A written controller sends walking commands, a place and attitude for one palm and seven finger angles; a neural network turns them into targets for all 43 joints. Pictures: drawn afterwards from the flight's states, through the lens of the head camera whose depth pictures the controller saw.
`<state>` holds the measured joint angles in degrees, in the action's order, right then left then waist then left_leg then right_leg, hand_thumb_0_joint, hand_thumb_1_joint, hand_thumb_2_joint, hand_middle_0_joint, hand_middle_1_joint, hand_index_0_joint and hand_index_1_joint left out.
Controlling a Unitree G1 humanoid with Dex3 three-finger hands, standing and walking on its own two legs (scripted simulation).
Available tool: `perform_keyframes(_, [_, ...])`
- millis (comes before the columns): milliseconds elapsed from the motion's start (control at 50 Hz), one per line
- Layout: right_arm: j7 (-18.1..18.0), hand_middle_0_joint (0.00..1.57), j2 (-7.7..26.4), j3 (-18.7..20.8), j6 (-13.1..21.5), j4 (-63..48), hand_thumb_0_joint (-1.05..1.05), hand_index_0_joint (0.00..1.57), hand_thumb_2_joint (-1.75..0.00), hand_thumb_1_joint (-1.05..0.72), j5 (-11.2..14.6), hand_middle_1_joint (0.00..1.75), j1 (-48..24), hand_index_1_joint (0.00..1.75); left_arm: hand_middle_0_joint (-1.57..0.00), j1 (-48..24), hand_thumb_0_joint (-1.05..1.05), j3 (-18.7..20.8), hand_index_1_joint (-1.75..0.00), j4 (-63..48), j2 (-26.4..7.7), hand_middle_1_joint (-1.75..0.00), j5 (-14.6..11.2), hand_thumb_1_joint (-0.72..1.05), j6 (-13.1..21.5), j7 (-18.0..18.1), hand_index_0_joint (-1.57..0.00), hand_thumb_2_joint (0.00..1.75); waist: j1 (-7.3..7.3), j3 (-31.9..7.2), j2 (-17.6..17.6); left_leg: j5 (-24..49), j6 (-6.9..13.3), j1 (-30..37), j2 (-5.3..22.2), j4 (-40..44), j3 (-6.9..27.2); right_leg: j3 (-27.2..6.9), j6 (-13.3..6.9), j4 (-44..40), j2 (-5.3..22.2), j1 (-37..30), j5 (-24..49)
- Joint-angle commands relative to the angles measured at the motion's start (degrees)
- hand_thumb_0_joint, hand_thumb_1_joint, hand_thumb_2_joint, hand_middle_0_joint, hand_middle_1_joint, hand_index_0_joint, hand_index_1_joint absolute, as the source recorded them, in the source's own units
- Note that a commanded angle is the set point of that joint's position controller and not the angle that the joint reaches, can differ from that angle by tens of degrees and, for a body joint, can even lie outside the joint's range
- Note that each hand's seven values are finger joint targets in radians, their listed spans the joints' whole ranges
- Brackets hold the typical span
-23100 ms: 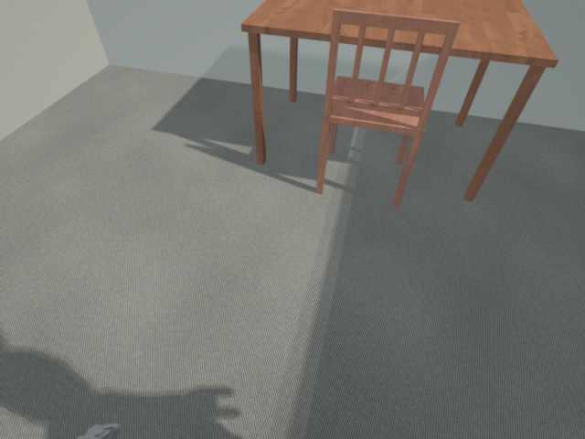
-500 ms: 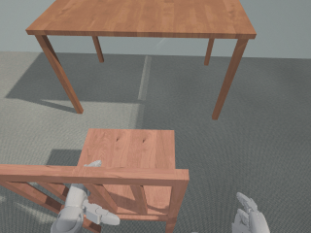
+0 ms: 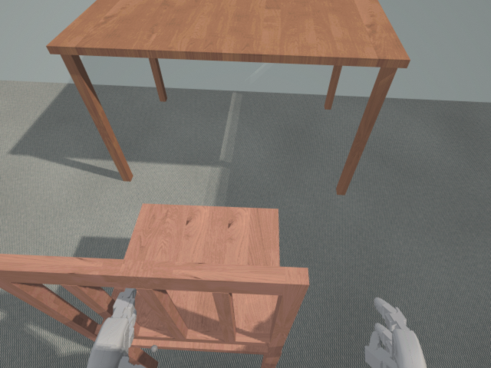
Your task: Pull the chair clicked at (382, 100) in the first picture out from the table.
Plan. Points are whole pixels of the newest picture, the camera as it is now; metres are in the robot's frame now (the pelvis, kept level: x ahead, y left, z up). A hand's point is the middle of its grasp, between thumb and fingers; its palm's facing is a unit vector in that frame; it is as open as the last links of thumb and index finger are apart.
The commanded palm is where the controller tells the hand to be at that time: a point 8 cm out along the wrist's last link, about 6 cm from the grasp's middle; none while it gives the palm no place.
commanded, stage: draw the fingers out of the gap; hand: left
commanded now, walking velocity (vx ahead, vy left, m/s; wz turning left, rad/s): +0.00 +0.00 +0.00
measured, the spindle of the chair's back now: (167, 312) +0.23 +0.14 -0.05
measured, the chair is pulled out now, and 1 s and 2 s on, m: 0.68 0.67 0.67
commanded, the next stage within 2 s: draw the hand back to the body in 0.46 s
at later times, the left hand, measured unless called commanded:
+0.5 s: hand out of the picture +0.11 +0.15 -0.02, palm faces +0.04 -0.99 -0.16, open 17.5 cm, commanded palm +0.07 +0.20 +0.00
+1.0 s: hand out of the picture +0.11 +0.17 +0.05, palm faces +0.02 -0.99 -0.13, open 17.4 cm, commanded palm +0.08 +0.24 +0.08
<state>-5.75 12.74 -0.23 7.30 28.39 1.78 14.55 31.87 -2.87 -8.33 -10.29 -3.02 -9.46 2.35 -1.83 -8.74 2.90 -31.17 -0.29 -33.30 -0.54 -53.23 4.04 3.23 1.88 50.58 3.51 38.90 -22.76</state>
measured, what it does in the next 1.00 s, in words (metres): stands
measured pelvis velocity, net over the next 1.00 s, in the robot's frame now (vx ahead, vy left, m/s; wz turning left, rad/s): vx -0.02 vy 0.00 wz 0.01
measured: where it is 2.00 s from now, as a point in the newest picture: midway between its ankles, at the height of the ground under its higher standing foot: outside the picture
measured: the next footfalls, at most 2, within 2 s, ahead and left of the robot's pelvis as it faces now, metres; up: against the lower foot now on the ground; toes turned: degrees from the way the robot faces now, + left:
none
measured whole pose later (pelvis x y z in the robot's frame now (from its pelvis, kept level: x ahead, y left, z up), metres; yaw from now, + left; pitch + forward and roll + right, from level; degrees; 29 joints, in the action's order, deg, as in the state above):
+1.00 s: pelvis -0.02 +0.00 -0.02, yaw +1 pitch +11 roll -3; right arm -5.6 9.4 1.2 11.3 30.8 4.4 12.6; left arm 48.5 3.6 -23.2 -16.0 -11.9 12.6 -7.2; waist 1.1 -8.4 3.3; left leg -34.0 -0.6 -39.2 -0.2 -62.2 5.5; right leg 4.5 1.6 57.3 3.2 43.6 -24.5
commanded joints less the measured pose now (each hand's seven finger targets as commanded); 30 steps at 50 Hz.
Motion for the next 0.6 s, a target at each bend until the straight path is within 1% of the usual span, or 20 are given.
perform_keyframes(0, [-1.07,0.2,6.58,2.65,3.49,-9.97,0.0,0.2,-0.9,-0.9,0.21,0.3,-3.98,0.3,0.0,1.26,0.0,3.46,0.0,-13.62,-5.77,0.0,0.44,-0.55,3.29,0.87,0.0,0.2,-0.01,-5.2,-2.35,19.55,0.65,-2.57,0.07,7.78,-1.69,2.35,-2.49,-5.25,-0.98,-10.15,11.38])
perform_keyframes(20, [-1.06,0.2,6.43,2.49,3.67,-10.26,0.0,0.2,-0.9,-0.9,0.2,0.3,-4.11,0.3,0.0,2.45,0.0,2.15,0.0,-14.41,-4.61,0.0,0.55,-0.55,3.45,0.81,0.0,0.2,0.08,-5.49,-1.43,19.41,0.6,-2.38,0.05,7.75,-1.63,2.51,-2.53,-4.99,-0.97,-9.74,10.65])
perform_keyframes(40, [-1.12,0.2,6.45,2.46,3.83,-10.37,0.0,0.2,-0.9,-0.9,0.22,0.3,-3.99,0.3,0.0,2.0,0.0,1.57,0.0,-15.33,-4.43,0.0,0.55,-0.55,3.75,0.8,0.0,0.2,-0.36,-5.43,-2.08,19.53,0.62,-2.33,0.08,7.47,-1.38,2.69,-2.5,-4.77,-1.01,-9.27,10.56])
perform_keyframes(80, [-1.24,0.2,6.36,2.65,3.92,-10.36,0.0,0.2,-0.9,-0.9,0.27,0.3,-3.94,0.3,0.0,4.03,0.0,2.41,0.0,-16.07,-5.43,0.0,0.74,-0.55,3.81,0.9,0.0,0.2,0.29,-6.5,0.6,20.08,0.47,-2.16,-0.07,7.21,-1.4,2.57,-2.77,-4.45,-1.01,-9.38,10.46])
perform_keyframes(120, [-1.16,0.2,5.87,2.54,3.92,-10.57,0.0,0.2,-0.9,-0.9,0.32,0.3,-4.24,0.3,0.0,7.13,0.0,0.97,0.0,-15.59,-3.74,0.0,0.64,-0.55,3.43,0.73,0.0,0.2,0.25,-5.93,-1.3,19.53,0.44,-2.54,0.04,7.01,-1.43,2.74,-2.54,-4.34,-0.96,-9.13,10.27])
perform_keyframes(140, [-1.2,0.2,6.15,2.68,3.72,-10.7,0.0,0.2,-0.9,-0.9,0.46,0.3,-4.38,0.3,0.0,7.32,0.0,1.77,0.0,-15.8,-4.66,0.0,0.59,-0.55,3.35,0.66,0.0,0.2,0.22,-5.72,-2.17,19.01,0.39,-3.26,0.12,6.98,-1.21,2.73,-2.55,-4.22,-1.06,-8.93,9.8])
perform_keyframes(160, [-1.18,0.2,5.96,2.57,3.71,-11.03,0.0,0.2,-0.9,-0.9,0.38,0.3,-4.49,0.3,0.0,8.2,0.0,0.54,0.0,-16.35,-3.56,0.0,0.71,-0.55,3.17,0.44,0.0,0.2,0.24,-5.9,-1.98,18.76,0.53,-3.39,-0.07,6.84,-1.27,2.74,-2.5,-4.18,-1.1,-8.79,9.45])
perform_keyframes(180, [-1.34,0.2,6.03,2.79,3.55,-10.93,0.0,0.2,-0.9,-0.9,0.41,0.3,-4.67,0.3,0.0,8.22,0.0,1.72,0.0,-15.94,-4.66,0.0,0.78,-0.55,2.78,0.44,0.0,0.2,0.22,-5.21,-2.47,18.3,0.62,-4.33,-0.04,6.74,-1.21,2.59,-2.66,-4.42,-1.16,-8.83,9.21])
perform_keyframes(200, [-1.4,0.2,6.12,2.77,3.43,-11.12,0.0,0.2,-0.9,-0.9,0.4,0.3,-4.64,0.3,0.0,8.53,0.0,1.39,0.0,-16.19,-4.46,0.0,0.82,-0.55,2.72,0.32,0.0,0.2,0.09,-5.07,-3.78,17.73,0.68,-4.27,-0.02,6.56,-1.29,2.58,-2.43,-4.31,-1.11,-8.65,9.11])
perform_keyframes(220, [-1.39,0.2,5.83,2.76,3.46,-11.42,0.0,0.2,-0.9,-0.9,0.44,0.3,-4.74,0.3,0.0,10.27,0.0,1.02,0.0,-16.54,-3.92,0.0,0.88,-0.55,2.63,0.19,0.0,0.2,0.43,-5.23,-2.99,17.65,0.73,-4.55,-0.14,6.48,-1.4,2.52,-2.44,-4.22,-1.1,-8.64,8.86])
perform_keyframes(240, [-1.46,0.2,5.73,2.8,3.34,-11.56,0.0,0.2,-0.9,-0.9,0.51,0.3,-4.9,0.3,0.0,10.76,0.0,1.17,0.0,-16.63,-4.07,0.0,0.86,-0.55,2.53,0.2,0.0,0.2,0.29,-4.67,-4.02,16.75,0.76,-5.09,-0.09,6.39,-1.36,2.6,-2.35,-4.24,-1.17,-8.27,8.07])
perform_keyframes(260, [-1.53,0.2,5.82,2.83,3.21,-11.69,0.0,0.2,-0.9,-0.9,0.5,0.3,-4.94,0.3,0.0,10.98,0.0,1.6,0.0,-17.3,-4.53,0.0,0.91,-0.55,2.66,0.11,0.0,0.2,0.52,-5.04,-3.5,16.62,0.72,-5.3,-0.17,6.39,-1.31,2.64,-2.43,-4.03,-1.19,-8.2,7.55])
perform_keyframes(280, [-1.59,0.2,5.72,2.91,3.25,-12.0,0.0,0.2,-0.9,-0.9,0.51,0.3,-4.95,0.3,0.0,11.55,0.0,1.65,0.0,-18.91,-4.88,0.0,0.97,-0.55,2.84,0.12,0.0,0.2,0.86,-5.22,-1.5,17.29,0.68,-5.19,-0.23,6.49,-1.19,2.56,-2.81,-3.96,-1.19,-8.44,7.85])
perform_keyframes(340, [-1.48,0.2,5.02,3.09,3.51,-12.37,0.0,0.2,-0.9,-0.9,0.69,0.3,-4.96,0.3,0.0,16.31,0.0,0.07,0.0,-20.76,-3.3,0.0,1.11,-0.55,3.45,0.02,0.0,0.2,1.1,-5.96,-1.01,18.62,0.59,-4.67,-0.18,5.78,-1.35,2.71,-2.76,-3.31,-1.17,-8.03,8.97])
perform_keyframes(400, [-1.54,0.2,4.96,3.67,3.17,-12.25,0.0,0.2,-0.9,-0.9,0.77,0.3,-4.99,0.3,0.0,19.16,0.0,1.48,0.0,-21.46,-4.61,0.0,1.26,-0.55,4.18,-0.12,0.0,0.2,1.28,-6.03,-1.76,19.56,0.38,-5.29,-0.1,5.13,-1.23,2.8,-2.96,-2.59,-1.36,-7.77,10.29])
perform_keyframes(420, [-1.47,0.2,4.77,3.66,3.32,-12.68,0.0,0.2,-0.9,-0.9,0.8,0.3,-5.19,0.3,0.0,21.22,0.0,-0.31,0.0,-21.89,-3.1,0.0,1.58,-0.55,4.42,-0.38,0.0,0.2,1.26,-6.05,-1.99,19.87,0.51,-5.43,-0.2,4.86,-1.36,2.89,-2.84,-2.34,-1.31,-7.41,10.39])
perform_keyframes(460, [-1.42,0.2,4.63,3.88,3.21,-12.78,0.0,0.2,-0.9,-0.9,0.88,0.3,-5.34,0.3,0.0,22.53,0.0,-0.5,0.0,-21.71,-2.93,0.0,1.71,-0.55,4.68,-0.65,0.0,0.2,1.05,-5.33,-2.68,18.43,0.67,-6.4,-0.25,4.32,-1.53,2.76,-2.66,-2.27,-1.39,-6.55,9.6])
perform_keyframes(480, [-1.56,0.2,4.62,4.08,3.0,-12.66,0.0,0.2,-0.9,-0.9,0.85,0.3,-5.39,0.3,0.0,22.69,0.0,0.78,0.0,-21.63,-4.03,0.0,1.75,-0.55,4.7,-0.63,0.0,0.2,1.07,-4.58,-3.07,17.86,0.75,-7.63,-0.34,4.17,-1.42,2.63,-2.89,-2.29,-1.47,-6.58,9.3])
perform_keyframes(560, [-1.63,0.2,4.42,4.24,2.96,-13.6,0.0,0.2,-0.9,-0.9,1.02,0.3,-5.48,0.3,0.0,26.08,0.0,-0.17,0.0,-24.14,-3.68,0.0,2.35,-0.55,5.79,-0.85,0.0,0.2,1.3,-5.17,-2.18,17.15,0.76,-7.54,-0.46,3.53,-1.48,2.7,-2.83,-1.48,-1.55,-5.04,7.83])
perform_keyframes(580, [-1.62,0.2,4.32,4.17,4.21,-13.3,0.0,0.2,-0.9,-0.9,0.96,0.3,-4.66,0.3,0.0,20.72,0.0,0.54,0.0,-31.06,-0.83,0.0,-3.84,-0.55,11.71,-1.76,0.0,0.2,0.64,-4.59,-2.87,18.1,0.39,-8.39,-0.97,1.96,-1.35,3.64,-2.97,-0.76,-1.95,-4.09,9.71])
